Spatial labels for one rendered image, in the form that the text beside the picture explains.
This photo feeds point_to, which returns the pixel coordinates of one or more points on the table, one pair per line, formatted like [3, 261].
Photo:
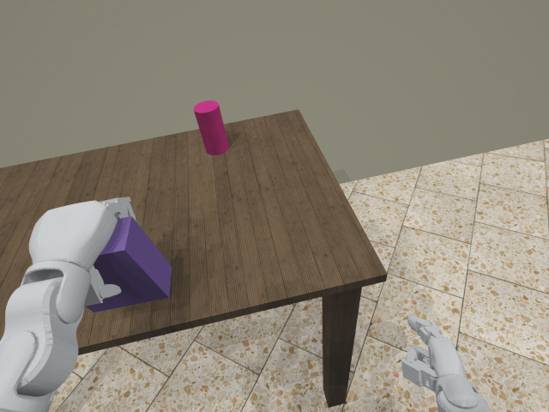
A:
[263, 225]

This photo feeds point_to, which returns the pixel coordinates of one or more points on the robot left hand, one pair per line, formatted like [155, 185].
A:
[77, 234]

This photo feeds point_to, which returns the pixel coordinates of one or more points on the left robot forearm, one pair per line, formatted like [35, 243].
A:
[39, 349]

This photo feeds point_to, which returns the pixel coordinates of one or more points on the robot right hand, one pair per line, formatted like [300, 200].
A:
[423, 367]

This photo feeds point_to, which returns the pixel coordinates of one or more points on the sponge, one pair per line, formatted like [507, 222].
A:
[131, 261]

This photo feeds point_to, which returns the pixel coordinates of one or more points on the right robot forearm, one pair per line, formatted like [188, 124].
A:
[457, 394]

